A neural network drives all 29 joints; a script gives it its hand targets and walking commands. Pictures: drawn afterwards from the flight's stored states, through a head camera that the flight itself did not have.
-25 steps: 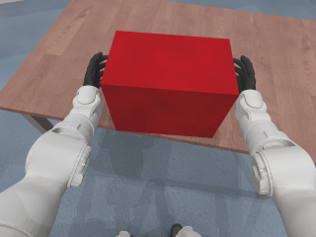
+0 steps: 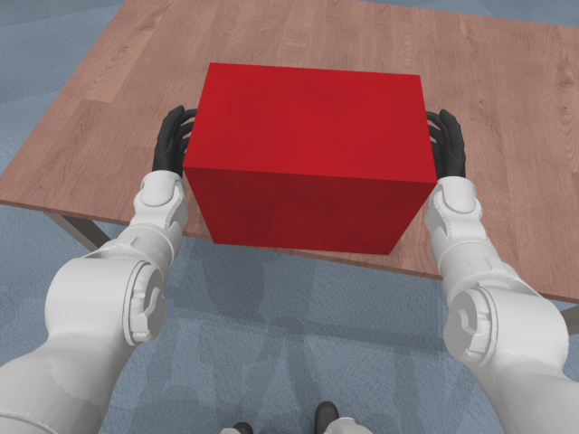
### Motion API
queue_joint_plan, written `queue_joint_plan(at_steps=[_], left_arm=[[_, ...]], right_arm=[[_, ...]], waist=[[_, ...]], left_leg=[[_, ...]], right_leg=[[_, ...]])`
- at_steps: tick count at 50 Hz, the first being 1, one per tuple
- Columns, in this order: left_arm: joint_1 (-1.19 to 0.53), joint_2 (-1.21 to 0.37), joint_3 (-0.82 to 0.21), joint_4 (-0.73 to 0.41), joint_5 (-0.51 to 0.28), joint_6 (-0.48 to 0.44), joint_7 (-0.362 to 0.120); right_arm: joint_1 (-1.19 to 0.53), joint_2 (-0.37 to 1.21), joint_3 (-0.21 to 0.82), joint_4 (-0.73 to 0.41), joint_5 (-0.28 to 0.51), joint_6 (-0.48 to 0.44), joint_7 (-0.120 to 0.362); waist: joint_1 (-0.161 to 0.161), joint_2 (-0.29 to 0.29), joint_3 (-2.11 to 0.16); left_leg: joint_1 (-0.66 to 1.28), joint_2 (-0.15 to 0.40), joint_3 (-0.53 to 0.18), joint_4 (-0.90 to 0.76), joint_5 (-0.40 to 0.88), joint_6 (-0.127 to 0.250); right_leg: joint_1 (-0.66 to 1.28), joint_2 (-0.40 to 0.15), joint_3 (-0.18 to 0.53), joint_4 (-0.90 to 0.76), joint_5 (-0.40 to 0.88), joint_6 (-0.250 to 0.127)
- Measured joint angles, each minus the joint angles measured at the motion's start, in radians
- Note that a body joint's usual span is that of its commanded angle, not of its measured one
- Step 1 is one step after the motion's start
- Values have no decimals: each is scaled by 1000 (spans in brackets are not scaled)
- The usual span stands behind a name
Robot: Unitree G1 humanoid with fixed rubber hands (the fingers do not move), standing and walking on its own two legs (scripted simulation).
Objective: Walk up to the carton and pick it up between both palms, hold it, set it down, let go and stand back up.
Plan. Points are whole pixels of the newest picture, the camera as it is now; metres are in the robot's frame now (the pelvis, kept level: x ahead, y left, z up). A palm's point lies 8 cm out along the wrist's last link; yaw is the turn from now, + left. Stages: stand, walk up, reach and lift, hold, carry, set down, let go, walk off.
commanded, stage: reach and lift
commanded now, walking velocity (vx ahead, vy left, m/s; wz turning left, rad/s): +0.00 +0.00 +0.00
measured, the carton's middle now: (307, 167) +0.49 -0.04 +0.02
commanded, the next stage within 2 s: none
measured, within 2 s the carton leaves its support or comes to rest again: leaves its support in 1.60 s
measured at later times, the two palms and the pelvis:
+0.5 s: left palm (172, 169) +0.47 +0.16 +0.05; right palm (444, 176) +0.44 -0.22 +0.06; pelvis +0.04 +0.01 +0.01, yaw -1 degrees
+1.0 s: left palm (160, 188) +0.44 +0.17 +0.05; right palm (440, 190) +0.42 -0.21 +0.06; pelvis +0.00 +0.01 +0.01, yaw -1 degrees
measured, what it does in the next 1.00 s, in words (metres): stands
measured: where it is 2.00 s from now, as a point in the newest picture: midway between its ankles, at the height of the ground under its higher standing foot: outside the picture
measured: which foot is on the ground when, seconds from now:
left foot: down 0.00-1.00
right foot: down 0.00-1.00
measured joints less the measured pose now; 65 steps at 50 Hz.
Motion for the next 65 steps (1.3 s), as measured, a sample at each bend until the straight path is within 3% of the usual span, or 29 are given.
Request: queue_joint_plan(at_steps=[5,10,21,35,47,58,65], left_arm=[[53,-19,116,-36,101,-37,-24],[110,-46,148,-80,133,-56,-21],[185,-80,150,-139,139,-64,-6],[189,-97,138,-161,175,-115,22],[184,-87,139,-141,169,-191,17],[152,-65,103,-137,143,-139,22],[164,-63,45,-118,77,-106,32]], right_arm=[[56,41,-132,-63,-136,-52,29],[103,70,-200,-104,-208,-91,45],[162,68,-178,-90,-221,-142,38],[160,32,-158,4,-208,-282,6],[125,15,-166,115,-224,-414,-22],[77,13,-199,145,-243,-384,-21],[79,7,-142,144,-215,-330,-22]], waist=[[3,17,50],[6,28,54],[12,5,44],[17,-15,12],[26,-37,2],[46,-47,-20],[62,-26,-46]], left_leg=[[96,-4,9,-74,20,8],[148,-7,21,-124,27,15],[204,5,38,-145,9,18],[143,11,42,-141,23,18],[88,7,49,-150,66,19],[30,8,68,-160,102,16],[28,15,68,-155,95,9]], right_leg=[[94,-4,5,-72,19,8],[141,-7,13,-115,26,15],[196,3,22,-146,17,19],[157,5,10,-180,48,18],[110,-1,6,-200,95,15],[40,-2,19,-200,131,6],[33,5,17,-183,117,-1]])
